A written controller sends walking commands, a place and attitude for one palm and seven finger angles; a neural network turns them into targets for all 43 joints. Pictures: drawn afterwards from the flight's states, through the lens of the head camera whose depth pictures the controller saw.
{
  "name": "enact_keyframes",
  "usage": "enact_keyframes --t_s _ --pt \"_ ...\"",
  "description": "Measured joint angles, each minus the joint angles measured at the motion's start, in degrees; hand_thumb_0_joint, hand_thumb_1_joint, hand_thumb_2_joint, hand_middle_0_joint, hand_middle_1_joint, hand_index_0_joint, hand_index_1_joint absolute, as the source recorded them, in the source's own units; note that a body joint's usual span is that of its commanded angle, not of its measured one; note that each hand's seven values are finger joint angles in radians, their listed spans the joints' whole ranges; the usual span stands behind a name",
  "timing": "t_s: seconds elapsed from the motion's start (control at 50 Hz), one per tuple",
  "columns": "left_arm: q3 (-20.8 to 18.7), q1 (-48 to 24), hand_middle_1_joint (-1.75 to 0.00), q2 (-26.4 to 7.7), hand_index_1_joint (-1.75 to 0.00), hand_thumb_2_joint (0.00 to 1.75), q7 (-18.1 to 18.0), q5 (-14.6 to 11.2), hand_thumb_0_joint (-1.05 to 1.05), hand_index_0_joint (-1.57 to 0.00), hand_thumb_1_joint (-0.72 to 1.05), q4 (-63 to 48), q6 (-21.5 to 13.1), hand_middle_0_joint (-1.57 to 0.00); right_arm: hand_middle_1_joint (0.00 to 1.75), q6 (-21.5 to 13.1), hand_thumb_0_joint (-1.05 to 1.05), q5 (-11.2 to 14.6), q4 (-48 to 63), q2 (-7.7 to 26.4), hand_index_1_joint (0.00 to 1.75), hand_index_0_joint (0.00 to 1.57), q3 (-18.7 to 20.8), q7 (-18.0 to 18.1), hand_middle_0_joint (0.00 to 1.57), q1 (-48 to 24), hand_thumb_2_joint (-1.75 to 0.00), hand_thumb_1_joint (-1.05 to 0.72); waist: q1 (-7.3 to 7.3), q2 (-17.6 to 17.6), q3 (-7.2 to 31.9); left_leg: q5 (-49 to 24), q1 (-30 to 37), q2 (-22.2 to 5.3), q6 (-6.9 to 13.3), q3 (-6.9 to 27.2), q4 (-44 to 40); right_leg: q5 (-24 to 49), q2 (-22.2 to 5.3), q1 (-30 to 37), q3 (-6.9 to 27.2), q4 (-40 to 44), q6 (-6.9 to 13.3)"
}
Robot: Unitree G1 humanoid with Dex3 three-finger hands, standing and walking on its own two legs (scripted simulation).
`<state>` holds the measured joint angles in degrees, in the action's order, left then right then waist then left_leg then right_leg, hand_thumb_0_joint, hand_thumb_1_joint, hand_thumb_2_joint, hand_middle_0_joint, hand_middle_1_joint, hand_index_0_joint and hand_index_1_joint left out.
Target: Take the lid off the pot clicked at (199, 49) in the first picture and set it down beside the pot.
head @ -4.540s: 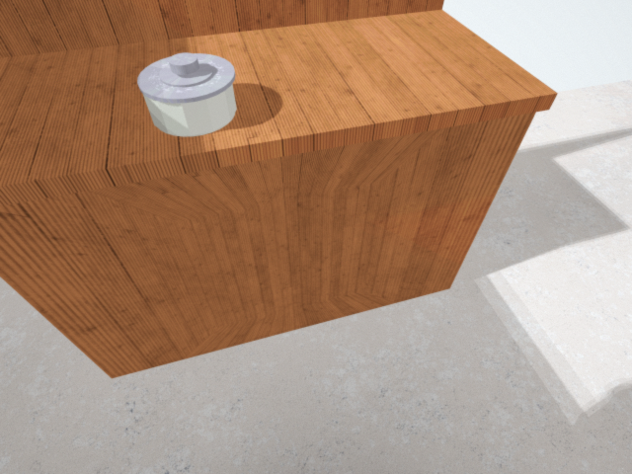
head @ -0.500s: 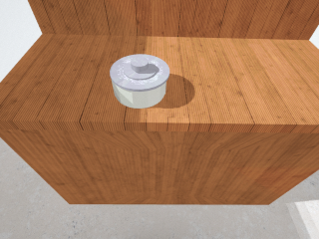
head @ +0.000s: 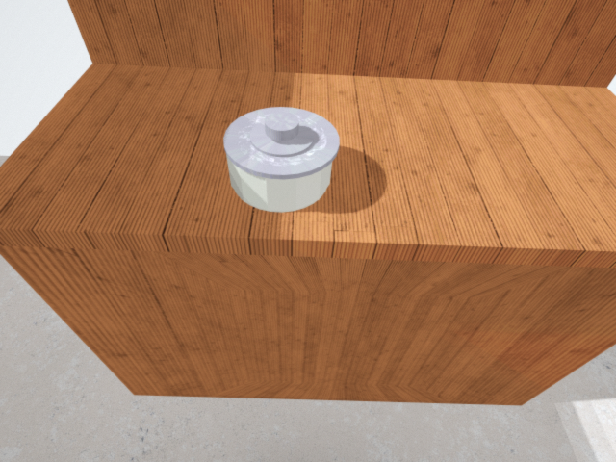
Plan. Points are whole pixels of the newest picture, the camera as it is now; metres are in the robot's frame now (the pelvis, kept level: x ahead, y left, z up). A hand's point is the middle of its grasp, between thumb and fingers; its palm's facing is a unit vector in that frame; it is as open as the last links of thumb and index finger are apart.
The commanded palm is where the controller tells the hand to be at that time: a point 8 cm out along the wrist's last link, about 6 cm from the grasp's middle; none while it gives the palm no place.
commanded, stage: look again from close up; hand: left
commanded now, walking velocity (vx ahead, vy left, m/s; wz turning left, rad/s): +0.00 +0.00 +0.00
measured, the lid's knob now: (281, 126) +0.54 +0.08 +0.16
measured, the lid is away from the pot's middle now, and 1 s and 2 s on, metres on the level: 0.00 0.00 0.00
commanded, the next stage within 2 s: shuffle to correct the standing spot in 0.10 s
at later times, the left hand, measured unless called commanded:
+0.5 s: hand out of the picture +0.02 +0.16 -0.18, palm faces +0.01 -0.98 -0.18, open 7.4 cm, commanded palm none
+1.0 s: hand out of the picture +0.15 +0.15 -0.18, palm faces +0.06 -0.99 -0.14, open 7.4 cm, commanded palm none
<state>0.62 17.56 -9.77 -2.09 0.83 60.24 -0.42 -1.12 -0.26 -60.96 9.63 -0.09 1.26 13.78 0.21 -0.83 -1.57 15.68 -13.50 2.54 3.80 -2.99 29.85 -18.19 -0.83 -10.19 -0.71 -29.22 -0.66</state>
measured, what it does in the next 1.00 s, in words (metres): walks ahead: left foot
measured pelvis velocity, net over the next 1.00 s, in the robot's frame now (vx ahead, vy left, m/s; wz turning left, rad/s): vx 0.10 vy -0.04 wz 0.03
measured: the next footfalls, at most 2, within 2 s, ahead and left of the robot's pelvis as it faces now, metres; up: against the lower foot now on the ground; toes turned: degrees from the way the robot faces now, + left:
left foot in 0.78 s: +0.17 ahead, +0.06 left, +0.00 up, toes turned +5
right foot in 1.22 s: +0.18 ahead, -0.24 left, +0.00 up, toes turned +3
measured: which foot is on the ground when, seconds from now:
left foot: down 0.00-0.56, up 0.58-0.76, down 0.78-1.00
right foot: down 0.00-0.78, up 0.80-1.00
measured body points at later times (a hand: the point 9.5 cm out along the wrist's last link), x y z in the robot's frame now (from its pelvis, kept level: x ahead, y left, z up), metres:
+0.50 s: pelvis +0.03 -0.02 +0.00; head +0.05 -0.01 +0.45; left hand +0.02 +0.21 -0.17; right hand +0.03 -0.25 -0.16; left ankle +0.00 +0.07 -0.73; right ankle -0.03 -0.13 -0.73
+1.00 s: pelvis +0.10 -0.04 +0.00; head +0.15 +0.01 +0.45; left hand +0.15 +0.20 -0.17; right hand +0.16 -0.27 -0.13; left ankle +0.13 +0.06 -0.73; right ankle +0.08 -0.20 -0.64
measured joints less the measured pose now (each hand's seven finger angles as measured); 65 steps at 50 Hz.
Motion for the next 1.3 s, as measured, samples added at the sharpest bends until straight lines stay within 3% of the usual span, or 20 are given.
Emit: enact_keyframes --t_s 0.26,0.46,0.56,0.66,0.7,0.74,0.78,0.8,0.88,0.94,1.0,1.08,1.18,1.22,1.3 --pt "-0.07 -0.87 -0.30 -0.40 -0.30 0.90 0.20 0.03 0.00 -0.20 0.91 0.41 0.00 -0.20 0.30 -0.05 0.01 0.04 -1.37 -0.57 0.30 0.20 0.05 0.20 0.20 -0.71 -0.90 -0.93 0.09 -0.98 -0.54 -0.27 0.88 -0.19 -0.30 0.24 -1.26 0.42 0.24 1.05 -0.19 1.60 0.20" --pt "-1.20 0.70 -0.30 -1.31 -0.30 0.90 1.43 0.59 0.00 -0.20 0.91 0.28 0.45 -0.20 0.30 0.26 0.01 -0.53 -1.27 -1.71 0.30 0.20 0.92 -0.07 0.20 2.17 -0.90 -0.91 -0.40 -1.57 0.28 2.52 -0.10 -0.67 -1.04 0.51 1.30 -2.96 0.72 -0.38 -0.43 -1.98 1.44" --pt "-2.08 1.58 -0.30 -0.78 -0.30 0.90 1.47 0.48 0.00 -0.20 0.91 -0.43 -0.30 -0.20 0.30 0.29 0.01 -0.44 -1.61 -1.60 0.30 0.20 1.36 0.21 0.20 3.39 -0.90 -0.91 -0.52 0.25 0.21 5.54 -2.14 -2.90 -2.05 1.55 6.96 -4.48 2.89 0.51 -1.91 -2.08 2.82" --pt "-2.57 3.88 -0.30 0.19 -0.30 0.90 0.62 0.94 0.00 -0.20 0.91 -1.00 -1.62 -0.20 0.30 1.54 0.01 -0.30 -1.39 -1.62 0.30 0.20 2.37 0.04 0.20 1.31 -0.90 -0.91 0.87 -0.83 -1.00 15.01 -9.92 -3.26 -2.50 0.25 24.56 -5.26 3.49 3.21 -2.08 -0.55 4.12" --pt "-2.48 4.99 -0.30 0.70 -0.30 0.90 0.50 1.04 0.00 -0.20 0.91 -0.42 -1.42 -0.20 0.30 1.62 0.01 -0.18 -0.27 -1.61 0.30 0.20 2.69 -0.21 0.20 -0.32 -0.90 -0.91 0.98 -1.34 -1.38 13.75 -11.79 -3.46 -2.67 -0.41 24.24 -5.37 3.54 4.49 -1.78 0.54 3.84" --pt "-2.39 5.80 -0.30 0.93 -0.30 0.90 0.58 1.10 0.00 -0.20 0.91 0.31 -0.93 -0.20 0.30 1.17 0.01 -0.11 1.22 -1.92 0.30 0.20 2.74 -0.35 0.20 -2.02 -0.90 -0.91 0.64 -2.19 -1.96 9.88 -11.61 -3.58 -2.80 -1.59 18.61 -6.00 3.37 5.54 -1.56 0.72 3.31" --pt "-2.30 6.69 -0.30 1.07 -0.30 0.90 0.98 0.77 0.00 -0.20 0.91 0.65 -0.34 -0.20 0.30 -0.17 0.01 -0.24 3.04 -2.10 0.30 0.20 2.50 -0.34 0.20 -3.19 -0.90 -0.91 0.19 -2.65 -2.61 1.42 -8.60 -3.76 -2.04 -2.22 8.88 -8.15 3.51 4.75 -1.31 -3.66 3.06" --pt "-2.35 6.69 -0.30 1.04 -0.30 0.90 1.28 0.49 0.00 -0.20 0.91 0.80 0.11 -0.20 0.30 -0.87 0.01 -0.54 3.79 -2.27 0.30 0.20 2.48 -0.18 0.20 -3.77 -0.90 -0.91 -0.08 -2.92 -2.99 0.00 -8.45 -3.95 -1.20 -2.47 9.04 -9.36 3.40 2.42 -1.34 -9.85 2.96" --pt "-3.36 2.43 -0.30 -0.67 -0.30 0.90 1.56 0.79 0.00 -0.20 0.91 0.13 2.35 -0.20 0.30 -1.29 0.01 -1.05 5.14 -3.61 0.30 0.20 1.64 0.65 0.20 -3.57 -0.90 -0.91 -0.47 -4.56 -3.76 2.50 -7.21 -3.58 0.01 -2.89 9.51 -10.47 3.46 -9.79 1.27 -35.73 2.76" --pt "-4.17 -2.35 -0.30 -1.80 -0.30 0.90 1.73 1.00 0.00 -0.20 0.91 -2.92 2.29 -0.20 0.30 -1.15 0.00 -1.04 4.46 -3.28 0.30 0.20 2.05 1.47 0.20 -2.55 -0.90 -0.94 0.10 -4.31 -4.14 -0.55 -5.42 -3.33 -0.76 -1.41 4.05 -6.03 1.91 -16.25 2.40 -39.97 1.60" --pt "-4.51 -5.85 -0.30 -2.35 -0.30 0.90 1.83 0.95 0.00 -0.20 0.91 -5.87 2.25 -0.20 0.30 -0.65 0.00 -1.23 3.78 -2.47 0.30 0.20 1.90 1.09 0.20 -1.57 -0.90 -0.94 0.17 -3.48 -3.92 -3.06 -3.92 -3.76 -1.14 -0.03 -0.64 -3.25 0.23 -19.69 3.34 -38.08 0.32" --pt "-4.55 -9.08 -0.30 -2.72 -0.30 0.90 2.00 0.78 0.00 -0.19 0.91 -8.25 2.90 -0.20 0.30 0.22 0.00 -1.61 3.98 -1.71 0.30 0.20 2.12 0.51 0.20 -0.59 -0.90 -0.93 -0.97 -1.91 -3.80 -4.66 -2.81 -5.09 -2.45 1.60 -3.84 -3.26 -1.46 -19.47 2.85 -29.62 -0.89" --pt "-3.76 -10.98 -0.30 -2.48 -0.30 0.90 2.05 0.37 0.00 -0.19 0.91 -8.97 1.48 -0.20 0.30 1.06 0.01 -1.68 4.65 -0.64 0.30 0.20 2.67 -0.16 0.20 0.63 -0.90 -0.91 -2.66 0.18 -3.80 -3.52 -3.60 -6.24 -4.63 3.11 -1.92 -0.17 -1.75 -11.21 0.76 -8.57 -1.13" --pt "-3.25 -10.08 -0.30 -3.24 -0.30 0.90 1.76 0.46 0.00 -0.20 0.91 -9.30 -0.01 -0.20 0.30 1.37 0.01 -1.14 4.56 -0.89 0.30 0.20 2.65 -0.48 0.20 1.81 -0.90 -0.91 -2.29 -1.94 -2.54 -0.48 -5.18 -4.69 -5.59 2.07 2.39 5.30 -3.28 -7.25 2.47 -0.47 -1.02" --pt "-2.06 -9.14 -0.30 -0.83 -0.30 0.90 1.49 0.84 0.00 -0.20 0.91 -7.47 0.19 -0.20 0.30 3.12 0.01 -0.61 3.52 1.07 0.30 0.20 3.40 -0.52 0.20 0.37 -0.90 -0.91 -2.59 0.82 -3.40 9.88 -6.58 -3.79 -5.49 3.23 10.21 2.06 -2.26 -7.50 2.76 -4.21 -2.29"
